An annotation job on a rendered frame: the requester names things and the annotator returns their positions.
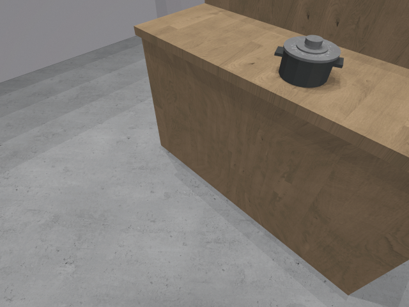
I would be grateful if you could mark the lid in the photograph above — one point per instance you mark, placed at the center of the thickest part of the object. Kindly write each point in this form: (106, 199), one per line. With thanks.
(296, 48)

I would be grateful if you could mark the knob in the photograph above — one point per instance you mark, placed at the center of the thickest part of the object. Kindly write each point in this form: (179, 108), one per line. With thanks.
(313, 40)

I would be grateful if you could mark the table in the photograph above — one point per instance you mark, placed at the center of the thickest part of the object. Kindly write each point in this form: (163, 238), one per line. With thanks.
(325, 170)

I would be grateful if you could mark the pot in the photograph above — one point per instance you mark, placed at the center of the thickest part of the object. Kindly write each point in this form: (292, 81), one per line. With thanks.
(304, 74)

